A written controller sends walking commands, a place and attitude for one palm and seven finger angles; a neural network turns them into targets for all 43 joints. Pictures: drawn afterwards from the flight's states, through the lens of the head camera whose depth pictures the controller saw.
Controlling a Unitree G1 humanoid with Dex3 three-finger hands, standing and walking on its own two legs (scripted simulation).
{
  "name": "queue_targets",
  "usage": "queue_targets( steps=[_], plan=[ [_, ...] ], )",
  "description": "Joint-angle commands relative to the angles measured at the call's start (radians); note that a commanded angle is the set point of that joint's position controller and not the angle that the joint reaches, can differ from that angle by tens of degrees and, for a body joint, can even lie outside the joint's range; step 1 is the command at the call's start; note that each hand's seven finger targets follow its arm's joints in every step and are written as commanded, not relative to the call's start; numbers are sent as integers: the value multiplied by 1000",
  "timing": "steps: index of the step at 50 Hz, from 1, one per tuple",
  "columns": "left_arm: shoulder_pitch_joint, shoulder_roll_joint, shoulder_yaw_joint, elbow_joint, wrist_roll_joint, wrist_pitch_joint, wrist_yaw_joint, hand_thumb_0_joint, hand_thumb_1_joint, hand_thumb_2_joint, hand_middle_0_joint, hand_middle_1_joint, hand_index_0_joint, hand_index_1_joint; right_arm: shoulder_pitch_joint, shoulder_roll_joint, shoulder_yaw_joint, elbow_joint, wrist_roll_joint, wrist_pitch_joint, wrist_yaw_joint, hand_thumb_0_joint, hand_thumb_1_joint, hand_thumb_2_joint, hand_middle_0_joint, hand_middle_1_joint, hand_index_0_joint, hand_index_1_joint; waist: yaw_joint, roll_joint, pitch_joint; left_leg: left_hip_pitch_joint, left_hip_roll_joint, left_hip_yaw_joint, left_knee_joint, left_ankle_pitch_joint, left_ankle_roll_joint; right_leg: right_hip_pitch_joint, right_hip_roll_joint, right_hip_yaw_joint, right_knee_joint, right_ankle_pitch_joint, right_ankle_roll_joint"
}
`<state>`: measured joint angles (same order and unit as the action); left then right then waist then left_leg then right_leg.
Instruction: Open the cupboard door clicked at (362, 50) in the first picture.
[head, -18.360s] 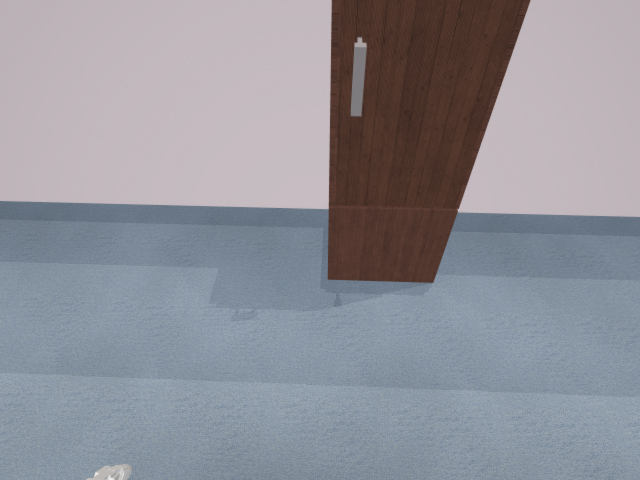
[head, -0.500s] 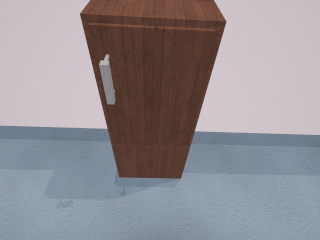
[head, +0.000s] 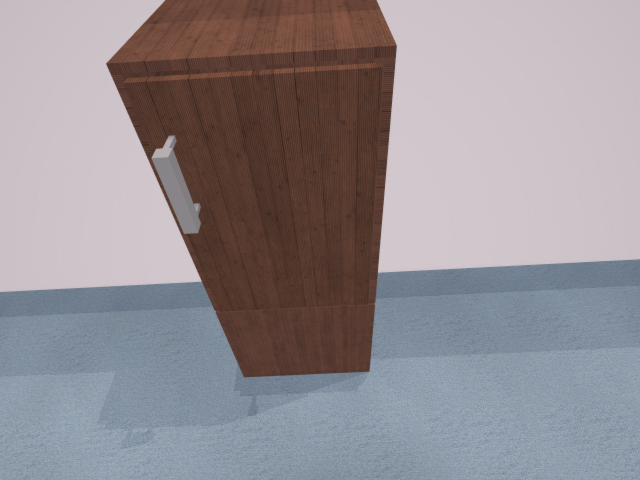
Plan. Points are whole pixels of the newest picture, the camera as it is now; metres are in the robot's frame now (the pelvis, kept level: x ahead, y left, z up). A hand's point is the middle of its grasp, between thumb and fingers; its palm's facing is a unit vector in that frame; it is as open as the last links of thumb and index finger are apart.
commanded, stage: look again from close up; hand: left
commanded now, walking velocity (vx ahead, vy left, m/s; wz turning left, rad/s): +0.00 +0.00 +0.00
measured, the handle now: (181, 185) +0.55 +0.27 +0.08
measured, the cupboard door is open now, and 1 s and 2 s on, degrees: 0 0 0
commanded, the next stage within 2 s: raise the hand with hooked fingers in 0.08 s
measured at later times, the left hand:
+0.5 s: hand (186, 422) +0.19 +0.17 +0.02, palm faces +0.07 -1.00 -0.02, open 8.1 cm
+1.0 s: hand (137, 433) +0.18 +0.23 +0.00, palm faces +0.03 -1.00 -0.02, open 11.0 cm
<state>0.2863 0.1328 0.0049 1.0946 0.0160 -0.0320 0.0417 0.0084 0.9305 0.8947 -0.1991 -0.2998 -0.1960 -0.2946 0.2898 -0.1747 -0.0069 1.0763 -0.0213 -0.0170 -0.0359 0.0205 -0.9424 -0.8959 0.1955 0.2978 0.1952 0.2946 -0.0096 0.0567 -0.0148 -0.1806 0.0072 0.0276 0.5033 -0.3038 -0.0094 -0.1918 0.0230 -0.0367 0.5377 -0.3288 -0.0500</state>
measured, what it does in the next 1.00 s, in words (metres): shifts its weight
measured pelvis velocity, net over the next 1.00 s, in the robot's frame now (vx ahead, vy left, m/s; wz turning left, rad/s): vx -0.07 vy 0.04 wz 0.01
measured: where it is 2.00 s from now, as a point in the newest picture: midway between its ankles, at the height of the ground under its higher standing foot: outside the picture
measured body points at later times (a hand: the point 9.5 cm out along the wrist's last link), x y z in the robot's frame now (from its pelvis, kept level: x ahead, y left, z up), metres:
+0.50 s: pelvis -0.04 -0.01 -0.04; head -0.02 -0.02 +0.41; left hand +0.18 +0.23 +0.02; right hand +0.16 -0.28 -0.10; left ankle -0.03 +0.13 -0.73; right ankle -0.02 -0.08 -0.73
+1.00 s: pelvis -0.07 +0.04 -0.05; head -0.03 +0.04 +0.40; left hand +0.17 +0.29 +0.01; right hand +0.09 -0.17 -0.14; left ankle -0.03 +0.13 -0.73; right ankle -0.02 -0.08 -0.73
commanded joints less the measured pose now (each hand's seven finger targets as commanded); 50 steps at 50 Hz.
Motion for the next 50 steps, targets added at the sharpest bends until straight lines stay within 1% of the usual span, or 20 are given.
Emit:
queue_targets(
  steps=[1, 8, 9, 10, 11, 12, 13, 14, 16, 20, 22, 23, 25, 27, 33, 37, 40, 44, 47, 50],
  plan=[
    [56, 113, 18, -26, -4, -15, 0, 0, 900, 900, -200, -300, -200, -300, 76, -46, 2, -11, 6, -13, -1, 0, -900, -900, 200, 300, 200, 300, -9, -117, 54, -14, 74, -49, -72, 201, 30, 8, -132, 125, -122, 395, -10],
    [69, 124, 22, -22, -5, -15, 0, 0, 900, 900, -200, -300, -200, -300, 60, -50, 5, 9, 8, -10, -3, 0, -900, -900, 200, 300, 200, 300, -1, -88, 39, -3, 74, -37, -80, 203, 21, 50, -139, 125, -131, 461, -11],
    [200, 157, 36, 18, -2, -29, 43, 0, 900, 900, -200, -300, -200, -300, -86, -88, -16, -67, 19, -9, 5, 0, -900, -900, 200, 300, 200, 300, 83, -372, 148, -197, 58, 15, 186, 19, -3, 64, -216, 254, -168, 1046, 115],
    [-634, 368, 100, -1503, -209, -279, 12, 0, 877, 890, -202, -315, -202, -315, -81, -265, -38, -414, 60, -179, -48, 0, -900, -900, 200, 300, 200, 300, -68, -60, -328, 60, -21, -13, 20, 229, 66, 108, -152, 201, -43, 769, 40],
    [-183, 322, 120, -1222, -123, -223, 50, 0, 853, 880, -203, -330, -203, -330, -115, -167, -12, -342, 38, -252, -77, 0, -900, -900, 200, 300, 200, 300, 5, 190, -377, 168, -12, 30, -45, 377, 78, 108, -61, 149, -18, 525, 5],
    [-154, 258, 100, -1185, -155, -173, 109, 0, 830, 870, -205, -345, -205, -345, -125, -176, -24, -292, 50, -264, -83, 0, -900, -900, 200, 300, 200, 300, 2, 256, -260, 93, -2, 16, -34, 331, 43, 21, -56, 74, -54, 321, 8],
    [127, 33, -4, -968, -169, -82, 104, 0, 807, 860, -207, -360, -207, -360, -111, -120, -19, -293, 67, -261, -73, 0, -900, -900, 200, 300, 200, 300, -7, 118, -119, 15, 6, -17, -47, 263, 45, -42, -50, 37, -69, 239, 19],
    [-33, 61, 11, -1164, -216, -118, 79, 0, 783, 850, -208, -375, -208, -375, -137, -161, -25, -383, 88, -277, -74, 0, -900, -900, 200, 300, 200, 300, -20, 32, -8, -38, 7, -46, -28, 246, 47, -95, -48, 37, -60, 239, 30],
    [3, 133, 103, -1130, -198, -219, 35, 0, 737, 830, -212, -405, -212, -405, -109, -190, -51, -401, 50, -306, -76, 0, -900, -900, 200, 300, 200, 300, -43, -187, -54, -100, -14, -26, 87, 206, 58, -194, -56, 33, -33, 237, 64],
    [282, 29, 143, -833, -242, -439, -158, 0, 643, 790, -218, -465, -218, -465, -140, -174, -72, -490, 25, -315, -25, 0, -900, -900, 200, 300, 200, 300, 56, -438, -39, -455, -37, -44, 238, 53, 15, -288, -67, 74, 124, 155, 89],
    [362, 82, 215, -814, -295, -542, -303, 0, 597, 770, -222, -495, -222, -495, -148, -184, -88, -546, 36, -312, 7, 0, -900, -900, 200, 300, 200, 300, 99, -344, -135, -517, -54, -26, 308, 59, -1, -216, -86, 123, 205, 273, 77],
    [326, 100, 220, -840, -321, -572, -377, 0, 573, 760, -223, -510, -223, -510, -163, -196, -86, -584, 42, -312, 15, 0, -900, -900, 200, 300, 200, 300, 89, -262, -175, -541, -65, -11, 342, 52, -4, -204, -100, 146, 230, 297, 72],
    [255, 172, 269, -937, -319, -538, -417, 0, 527, 740, -227, -540, -227, -540, -188, -200, -83, -653, 51, -292, 15, 0, -900, -900, 200, 300, 200, 300, 102, -104, -243, -548, -76, 25, 368, 38, 9, -199, -106, 170, 229, 228, 62],
    [144, 215, 285, -1086, -332, -475, -396, 0, 480, 720, -230, -570, -230, -570, -206, -194, -78, -713, 51, -270, 5, 0, -900, -900, 200, 300, 200, 300, 93, -48, -259, -545, -77, 29, 380, -11, 21, -249, -95, 180, 205, 44, 56],
    [-201, 204, 219, -1464, -271, -579, -228, 0, 340, 660, -240, -660, -240, -660, -116, -171, -55, -703, 24, -265, -22, 0, -900, -900, 200, 300, 200, 300, -24, 13, -272, -458, -12, -49, 417, -55, 50, -477, -22, 78, 283, -130, 23],
    [-194, 156, 90, -1398, -253, -578, -274, 0, 247, 620, -247, -720, -247, -720, -109, -196, -24, -666, 30, -284, -30, 0, -900, -900, 200, 300, 200, 300, -67, 79, -224, -433, -1, -93, 398, -98, 46, -558, 2, 7, 329, -106, 14],
    [-138, 210, 122, -1239, -258, -434, -326, 0, 177, 590, -252, -765, -252, -765, -105, -214, -12, -670, 53, -276, -45, 0, -900, -900, 200, 300, 200, 300, -49, 5, -194, -483, -4, -112, 335, -216, 40, -511, 0, 0, 277, -189, 25],
    [-49, 269, 255, -1199, -307, -214, -331, 0, 83, 550, -258, -825, -258, -825, -145, -205, -6, -722, 73, -245, -61, 0, -900, -900, 200, 300, 200, 300, 49, -48, -272, -458, -17, -98, 254, -171, 32, -361, -11, -8, 221, -183, 31],
    [-48, 272, 333, -1301, -343, -189, -248, 0, 13, 520, -263, -870, -263, -870, -161, -174, 6, -724, 60, -245, -60, 0, -900, -900, 200, 300, 200, 300, 82, -38, -292, -406, -8, -107, 215, -84, 21, -304, -3, -37, 229, -99, 25],
    [-82, 256, 326, -1365, -315, -271, -170, 0, -57, 490, -268, -915, -268, -915, -119, -170, 5, -700, 48, -257, -46, 0, -900, -900, 200, 300, 200, 300, 52, -21, -253, -368, 7, -104, 207, -29, 15, -350, 2, -52, 240, -56, 24]
  ],
)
